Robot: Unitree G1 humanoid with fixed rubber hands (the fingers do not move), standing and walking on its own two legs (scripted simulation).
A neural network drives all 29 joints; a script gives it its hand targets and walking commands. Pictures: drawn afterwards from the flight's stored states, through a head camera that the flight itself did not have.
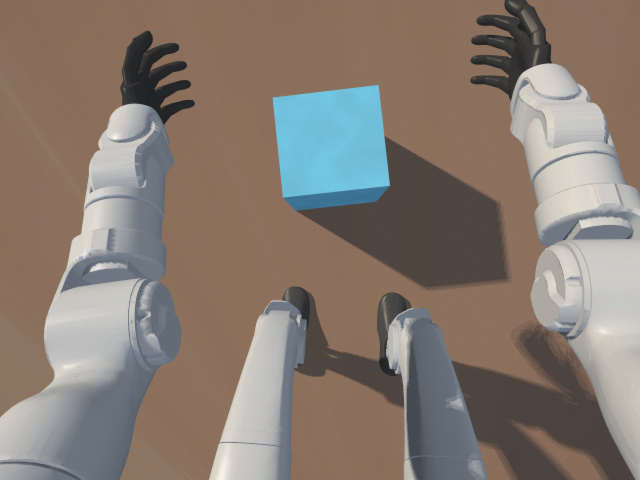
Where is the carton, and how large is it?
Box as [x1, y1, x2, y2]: [273, 85, 389, 209]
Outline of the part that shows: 378,85 273,97 283,197 295,209 375,201 389,185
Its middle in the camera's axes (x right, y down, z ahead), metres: +0.02 -0.18 +0.88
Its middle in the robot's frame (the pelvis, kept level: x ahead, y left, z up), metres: +0.55 +0.05 -0.53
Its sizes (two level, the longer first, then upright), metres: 0.210 0.200 0.250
